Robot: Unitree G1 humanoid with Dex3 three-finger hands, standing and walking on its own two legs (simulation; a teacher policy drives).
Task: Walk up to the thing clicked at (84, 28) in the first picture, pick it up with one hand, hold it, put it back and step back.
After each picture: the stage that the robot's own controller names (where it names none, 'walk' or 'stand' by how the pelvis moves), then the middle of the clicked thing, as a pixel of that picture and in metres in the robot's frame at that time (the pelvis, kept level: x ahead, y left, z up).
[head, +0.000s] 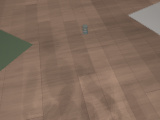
stand; (85, 29) +1.70 -0.02 -0.72
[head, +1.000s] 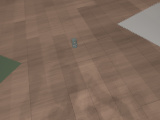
walk; (74, 43) +1.57 +0.22 -0.71
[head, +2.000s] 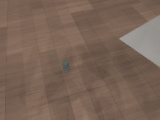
walk; (66, 66) +1.04 +0.26 -0.71
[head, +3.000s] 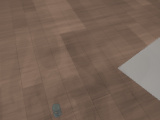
walk; (56, 110) +0.61 +0.22 -0.70
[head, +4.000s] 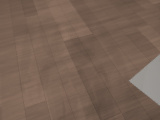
stand; out of the picture +0.38 +0.21 -0.71
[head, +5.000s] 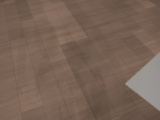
walk; out of the picture +0.37 +0.20 -0.72
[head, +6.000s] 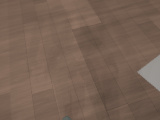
stand; out of the picture +0.41 +0.19 -0.70
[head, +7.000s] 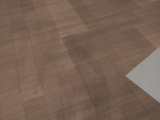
walk; out of the picture +0.43 +0.21 -0.70
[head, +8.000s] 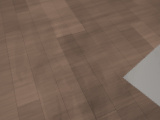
stand; out of the picture +0.36 +0.21 -0.70
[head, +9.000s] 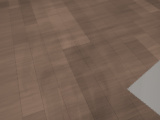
stand; out of the picture +0.36 +0.22 -0.73
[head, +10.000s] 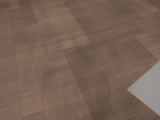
stand; out of the picture +0.36 +0.23 -0.73
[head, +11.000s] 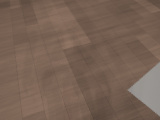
stand; out of the picture +0.35 +0.22 -0.73
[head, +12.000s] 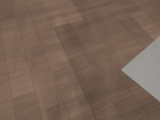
go down; out of the picture +0.37 +0.23 -0.68
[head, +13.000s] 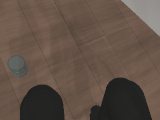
go down; (18, 67) +0.44 +0.24 -0.28
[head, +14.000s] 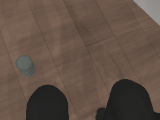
close in; (26, 66) +0.44 +0.23 -0.29
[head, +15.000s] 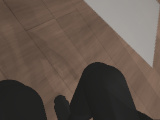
close in; out of the picture +0.44 +0.27 -0.22
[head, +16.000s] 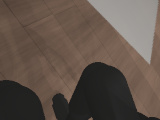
close; out of the picture +0.43 +0.28 -0.23
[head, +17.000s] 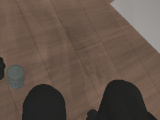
lift; (16, 77) +0.40 +0.24 -0.28
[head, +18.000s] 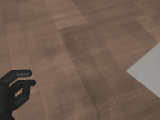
close; out of the picture +0.35 +0.20 -0.62
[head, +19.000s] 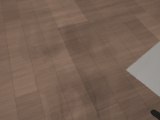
lift; out of the picture +0.35 +0.21 -0.62
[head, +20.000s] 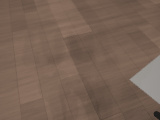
stand; out of the picture +0.35 +0.20 -0.64
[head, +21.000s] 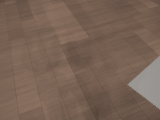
stand; out of the picture +0.32 +0.20 -0.66
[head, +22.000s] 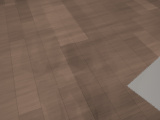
stand; out of the picture +0.32 +0.20 -0.66
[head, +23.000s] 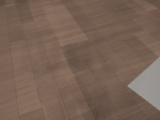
stand; out of the picture +0.33 +0.20 -0.66
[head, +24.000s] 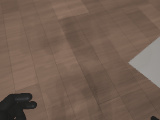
hold; out of the picture +0.35 +0.21 -0.60
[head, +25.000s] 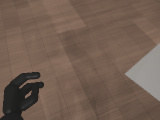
hold; out of the picture +0.34 +0.21 -0.66
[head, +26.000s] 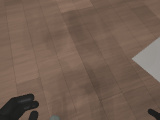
close; out of the picture +0.36 +0.21 -0.58
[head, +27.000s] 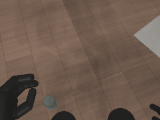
close; (50, 102) +0.38 +0.21 -0.48
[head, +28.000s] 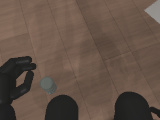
hold; (48, 85) +0.41 +0.21 -0.37
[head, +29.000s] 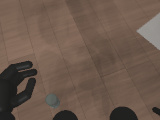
close; (53, 101) +0.38 +0.21 -0.48
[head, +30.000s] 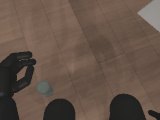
hold; (45, 89) +0.40 +0.21 -0.40
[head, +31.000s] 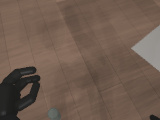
close; (54, 115) +0.36 +0.21 -0.54
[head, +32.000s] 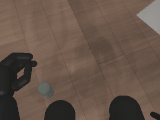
hold; (46, 90) +0.40 +0.21 -0.41
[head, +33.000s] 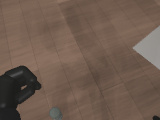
hold; (56, 114) +0.37 +0.21 -0.54
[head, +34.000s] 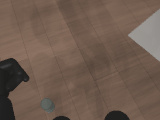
crouch; (48, 105) +0.38 +0.21 -0.51
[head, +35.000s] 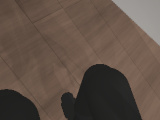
lower; out of the picture +0.40 +0.26 -0.24
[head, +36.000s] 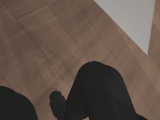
lower; out of the picture +0.39 +0.27 -0.23
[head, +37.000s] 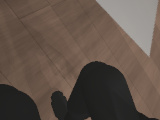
lower; out of the picture +0.39 +0.28 -0.23
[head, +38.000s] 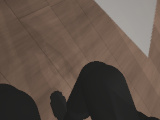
lower; out of the picture +0.39 +0.28 -0.23
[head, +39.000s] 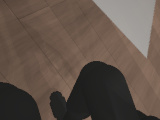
open; out of the picture +0.38 +0.27 -0.23
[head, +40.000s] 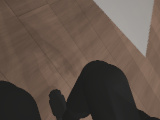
rise; out of the picture +0.32 +0.23 -0.25
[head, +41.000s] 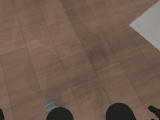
walk; (52, 110) +0.32 +0.18 -0.50
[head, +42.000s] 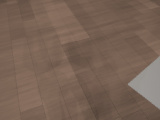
stand; out of the picture +0.25 +0.17 -0.69
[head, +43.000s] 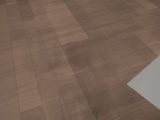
stand; out of the picture +0.26 +0.17 -0.69
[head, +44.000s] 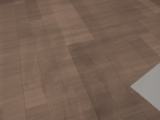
stand; out of the picture +0.27 +0.15 -0.72
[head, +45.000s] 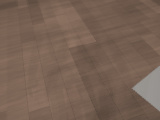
stand; out of the picture +0.27 +0.16 -0.75
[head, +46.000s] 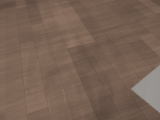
stand; out of the picture +0.26 +0.16 -0.75
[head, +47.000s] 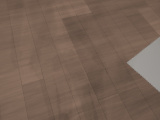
walk; out of the picture +0.31 +0.10 -0.73
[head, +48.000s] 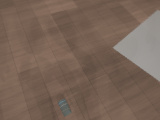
walk; (64, 107) +0.51 +0.14 -0.73
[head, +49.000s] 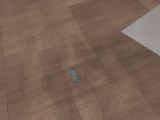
walk; (74, 76) +0.84 +0.17 -0.73
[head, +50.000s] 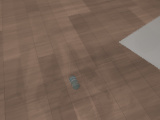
stand; (74, 82) +0.87 +0.12 -0.74
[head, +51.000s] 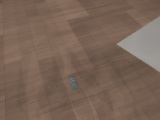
stand; (73, 83) +0.91 +0.13 -0.75
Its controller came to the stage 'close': yes
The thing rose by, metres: 0.02
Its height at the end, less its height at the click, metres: -0.02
